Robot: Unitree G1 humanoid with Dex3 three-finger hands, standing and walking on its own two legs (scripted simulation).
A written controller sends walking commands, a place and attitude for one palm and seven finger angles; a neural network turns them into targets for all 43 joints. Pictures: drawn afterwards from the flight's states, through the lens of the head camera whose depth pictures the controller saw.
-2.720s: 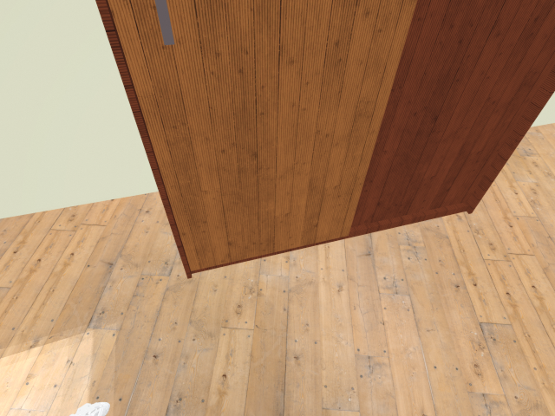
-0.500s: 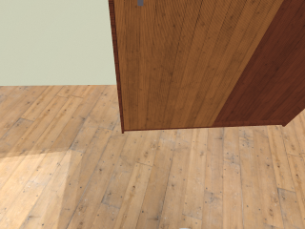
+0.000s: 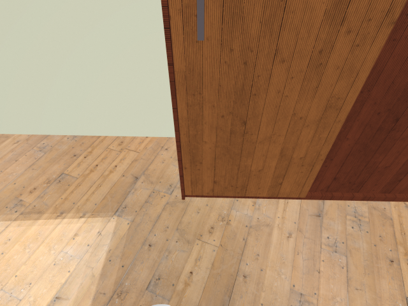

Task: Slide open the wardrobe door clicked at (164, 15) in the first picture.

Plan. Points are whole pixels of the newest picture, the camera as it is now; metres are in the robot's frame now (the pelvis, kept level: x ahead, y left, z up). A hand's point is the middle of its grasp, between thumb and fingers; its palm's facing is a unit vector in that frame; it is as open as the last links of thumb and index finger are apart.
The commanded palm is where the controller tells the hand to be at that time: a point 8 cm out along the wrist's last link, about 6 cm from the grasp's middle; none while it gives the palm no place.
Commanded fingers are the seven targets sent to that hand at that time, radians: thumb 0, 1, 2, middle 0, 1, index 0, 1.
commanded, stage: take the last steps up to it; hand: left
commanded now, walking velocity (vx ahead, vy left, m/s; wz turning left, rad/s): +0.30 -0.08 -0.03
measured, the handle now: (200, 9) +0.84 +0.07 +0.26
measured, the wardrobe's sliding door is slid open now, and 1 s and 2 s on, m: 0.00 0.00 0.00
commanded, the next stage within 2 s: come to a stop and stand still in 0.78 s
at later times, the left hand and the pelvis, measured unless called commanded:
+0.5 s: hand (119, 292) +0.20 +0.22 -0.19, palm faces +0.01 -0.99 -0.15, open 7.3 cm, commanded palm none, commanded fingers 0.00 0.90 0.90 -0.20 -0.30 -0.20 -0.30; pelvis +0.16 +0.03 +0.00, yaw -3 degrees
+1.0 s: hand (175, 222) +0.39 +0.11 -0.18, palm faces +0.02 -0.98 -0.21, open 7.1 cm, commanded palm none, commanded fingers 0.00 0.90 0.90 -0.20 -0.30 -0.20 -0.30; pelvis +0.34 -0.07 -0.01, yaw -1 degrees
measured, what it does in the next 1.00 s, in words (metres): walks ahead: left foot, then right foot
